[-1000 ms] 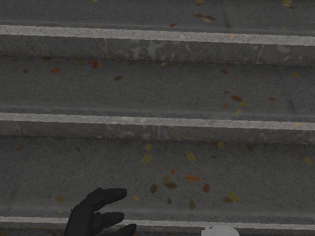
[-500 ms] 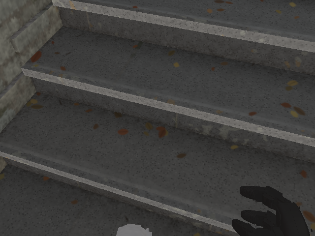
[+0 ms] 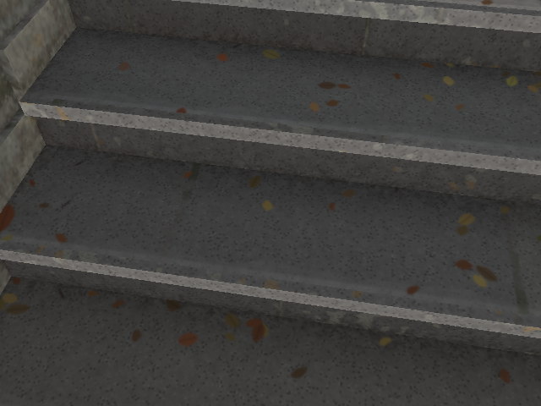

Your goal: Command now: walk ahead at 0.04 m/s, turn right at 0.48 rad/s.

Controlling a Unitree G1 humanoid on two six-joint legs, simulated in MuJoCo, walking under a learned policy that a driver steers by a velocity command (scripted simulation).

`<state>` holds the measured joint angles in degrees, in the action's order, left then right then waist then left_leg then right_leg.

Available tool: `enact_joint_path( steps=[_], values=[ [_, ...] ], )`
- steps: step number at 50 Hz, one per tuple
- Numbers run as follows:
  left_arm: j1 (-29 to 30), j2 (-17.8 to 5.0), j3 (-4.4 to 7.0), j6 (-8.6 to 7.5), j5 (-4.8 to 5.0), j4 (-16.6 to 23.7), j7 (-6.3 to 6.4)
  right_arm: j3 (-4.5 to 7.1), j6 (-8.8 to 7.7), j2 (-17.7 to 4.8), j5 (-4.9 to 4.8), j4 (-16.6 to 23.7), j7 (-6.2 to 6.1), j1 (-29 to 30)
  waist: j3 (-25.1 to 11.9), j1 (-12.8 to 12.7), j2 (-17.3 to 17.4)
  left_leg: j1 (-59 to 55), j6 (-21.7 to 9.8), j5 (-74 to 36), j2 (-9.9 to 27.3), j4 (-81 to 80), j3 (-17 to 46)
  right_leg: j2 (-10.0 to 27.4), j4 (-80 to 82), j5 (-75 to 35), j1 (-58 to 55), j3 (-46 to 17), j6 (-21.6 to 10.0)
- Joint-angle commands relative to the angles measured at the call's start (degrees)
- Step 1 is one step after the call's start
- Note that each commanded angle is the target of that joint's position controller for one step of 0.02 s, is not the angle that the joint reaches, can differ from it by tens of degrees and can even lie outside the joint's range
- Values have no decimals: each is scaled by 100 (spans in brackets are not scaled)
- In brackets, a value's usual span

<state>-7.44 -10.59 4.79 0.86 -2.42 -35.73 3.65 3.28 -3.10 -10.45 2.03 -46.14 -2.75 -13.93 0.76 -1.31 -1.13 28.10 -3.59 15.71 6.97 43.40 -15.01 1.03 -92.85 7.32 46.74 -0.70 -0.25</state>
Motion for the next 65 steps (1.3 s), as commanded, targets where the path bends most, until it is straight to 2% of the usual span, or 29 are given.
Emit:
enact_joint_path(
  steps=[1,3,6,9,11,12,13,15,19,20,26,29,30,31,32,33,35,37,41,44,47,48,49,50,52,57,60,61,65],
  values=[
    [-760,-189,-18,159,-32,264,38,49,-139,-515,11,496,-85,313,-222,-276,588,-592,-911,390,1426,-2568,1470,374,1063,326,-214,-120,159],
    [-701,-252,12,203,59,209,-21,67,-141,-591,8,713,-111,499,-547,-119,496,-833,-730,-264,1444,-2512,867,419,1941,679,-1019,327,95],
    [-335,-335,72,194,226,377,-144,176,-29,-923,124,858,-51,420,-522,106,911,-814,-463,-44,1384,-2248,359,371,3462,1369,-2182,787,-192],
    [-520,-259,70,153,168,395,-208,219,254,-938,3,817,-24,97,-345,214,907,-1139,-211,766,1472,-1745,400,187,5004,1515,-2581,974,-292],
    [-1079,-449,116,-57,66,177,-298,228,486,-691,44,611,43,-399,-9,96,-285,-585,166,1141,821,216,-28,274,6505,874,-3115,-5,-347],
    [-1155,-1006,219,-143,112,369,-237,83,500,-223,-62,1017,86,-162,120,76,-1737,1140,676,1881,108,1622,45,1371,7008,-393,-3489,-2207,-793],
    [-1338,-1332,382,-110,177,473,-121,95,481,-293,2,1290,62,231,-334,-272,-1807,1149,813,1735,-211,2631,1077,1928,7778,-329,-3217,-3406,-1599],
    [-713,-1038,248,-19,80,526,-74,150,395,-423,-72,1221,63,588,24,-43,-932,1237,880,779,-108,3489,1471,1545,7708,942,-2738,-2400,-1770],
    [-523,-586,43,-72,93,597,-15,118,363,-452,89,1318,152,766,-193,52,-133,1406,679,335,-325,2823,1526,907,6846,-222,-3225,-1742,-1355],
    [-601,-651,78,-60,48,544,28,66,357,-259,79,1242,139,565,-383,40,-267,1189,606,313,-440,2801,1386,888,6728,-570,-3272,-1649,-1397],
    [-690,-880,147,-9,-81,609,23,-63,387,-166,-209,1407,-16,591,-533,-79,-690,173,342,1450,-804,618,1313,866,6623,-1094,-3154,-1934,-1362],
    [-146,-800,127,4,154,654,-76,-61,313,-72,-228,1280,-99,-43,-630,435,-687,-1388,218,-120,-875,-1431,1290,592,6291,-1270,-2532,-2042,-948],
    [-77,-526,85,-51,248,662,-147,14,257,-350,-70,1251,-139,-184,-612,484,41,-2068,143,-385,-344,-1998,1852,224,5555,-397,-1860,-1660,-607],
    [-248,-23,-27,-90,306,722,-207,97,233,-925,16,1344,-162,-150,-763,388,1624,-2825,-253,-1571,1244,-2543,3520,-677,4081,2084,-640,-553,-172],
    [-589,-569,113,-60,89,690,-180,206,255,-1106,2,1578,-131,154,-1098,284,1879,-2197,-855,-2314,1856,-2563,4252,-703,2689,2928,-721,-204,135],
    [-596,-732,193,-21,-8,489,-201,85,247,-681,15,1707,-103,358,-983,222,1133,-1922,-1102,-1603,1628,-2495,3988,-531,1821,2553,-765,-444,236],
    [-336,-617,172,63,-44,391,-282,-78,169,-288,55,1639,-124,740,-324,-17,532,-1470,-880,-159,771,-2431,2983,-366,1324,1658,-525,-592,345],
    [-520,-446,100,178,21,239,-398,-48,144,-338,-38,1424,-168,432,-64,21,590,-1628,-844,-403,338,-2361,2296,-526,1834,1315,-425,-387,492],
    [-207,-252,-47,189,40,300,-390,-3,120,-398,-18,1313,-241,-45,-439,322,586,-2357,-965,-1037,559,-2205,2159,-473,3289,1834,-607,-112,591],
    [-217,-59,-191,130,186,277,-382,53,114,-589,29,1288,-152,72,-653,352,1287,-2057,-914,-1812,507,-2064,1960,-264,4798,2314,-1894,455,341],
    [-642,-37,-204,-35,128,44,-326,79,160,-578,-104,1120,-84,37,-692,127,1083,-1410,-653,-2614,478,-1608,1740,-316,6426,526,-3243,721,-38],
    [-606,-80,-220,-111,78,86,-314,86,164,-518,-107,1027,-37,-131,-663,126,789,-1045,-404,-2017,392,-1523,1690,-148,6817,143,-3707,362,-62],
    [-708,-268,-187,-216,-5,173,-297,61,201,-296,-112,1038,24,-120,-712,85,94,-554,-110,-772,138,-932,1459,522,7158,-323,-4222,-513,-77],
    [-605,-420,-170,-204,-128,249,-204,-26,301,0,-295,1065,33,-288,-915,153,-1454,-409,253,1021,-309,-722,1274,1470,7474,-301,-3794,-1720,-673],
    [-494,5,-286,-188,-56,324,-115,75,433,-261,-278,786,32,-395,-384,97,-1146,-894,378,1009,-372,-80,1511,1588,8048,1073,-2989,-2020,-1254],
    [-559,15,-318,-302,79,45,-84,25,389,11,-125,188,95,-912,-140,453,-341,-1521,289,37,-498,-1475,1481,805,7623,297,-3089,-944,-757],
    [-942,-14,-214,-358,121,-135,-174,58,312,-284,-75,67,37,-838,24,188,-234,-1716,235,-522,-191,-2250,1771,515,7541,758,-3128,-747,-451],
    [-1037,29,-208,-360,144,-210,-188,78,298,-321,-144,-41,13,-774,170,109,236,-1359,213,-310,-253,-2165,1751,387,7601,667,-3272,-559,-389],
    [-1086,36,-150,-375,103,-471,-197,30,197,-126,-155,-226,16,-821,8,164,161,-1470,115,-539,-207,-2441,1784,376,7394,-5,-3656,-408,-392]
  ],
)
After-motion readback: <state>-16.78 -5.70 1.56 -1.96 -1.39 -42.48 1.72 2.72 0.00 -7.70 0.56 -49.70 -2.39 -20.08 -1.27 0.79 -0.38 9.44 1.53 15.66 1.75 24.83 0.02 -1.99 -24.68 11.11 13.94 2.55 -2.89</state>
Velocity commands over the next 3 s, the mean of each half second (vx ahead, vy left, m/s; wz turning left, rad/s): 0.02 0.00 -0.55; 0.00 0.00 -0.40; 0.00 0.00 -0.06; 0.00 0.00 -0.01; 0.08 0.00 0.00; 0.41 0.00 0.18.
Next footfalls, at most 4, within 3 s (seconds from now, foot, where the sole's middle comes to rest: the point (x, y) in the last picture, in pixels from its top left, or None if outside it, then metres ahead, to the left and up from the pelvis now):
0.22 right None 0.10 -0.13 -0.74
0.60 left None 0.17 0.08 -0.74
0.96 right None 0.10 -0.14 -0.74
2.98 left None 0.43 -0.15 -0.59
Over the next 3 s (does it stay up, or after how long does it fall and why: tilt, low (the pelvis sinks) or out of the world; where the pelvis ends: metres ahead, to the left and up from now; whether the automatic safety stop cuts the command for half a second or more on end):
stays up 0.31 -0.14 0.07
